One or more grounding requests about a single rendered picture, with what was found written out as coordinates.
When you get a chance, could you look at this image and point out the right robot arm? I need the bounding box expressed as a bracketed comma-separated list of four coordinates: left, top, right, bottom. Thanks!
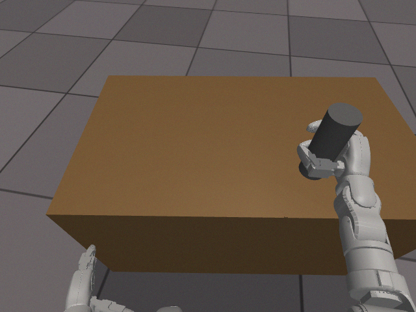
[333, 174, 416, 312]

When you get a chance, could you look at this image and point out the can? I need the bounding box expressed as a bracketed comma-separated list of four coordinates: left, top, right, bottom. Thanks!
[299, 103, 363, 180]

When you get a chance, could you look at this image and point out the left robot hand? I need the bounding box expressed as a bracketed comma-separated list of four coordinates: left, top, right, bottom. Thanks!
[65, 244, 134, 312]

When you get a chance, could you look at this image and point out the right robot hand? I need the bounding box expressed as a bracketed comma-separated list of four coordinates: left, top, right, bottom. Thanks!
[297, 120, 371, 183]

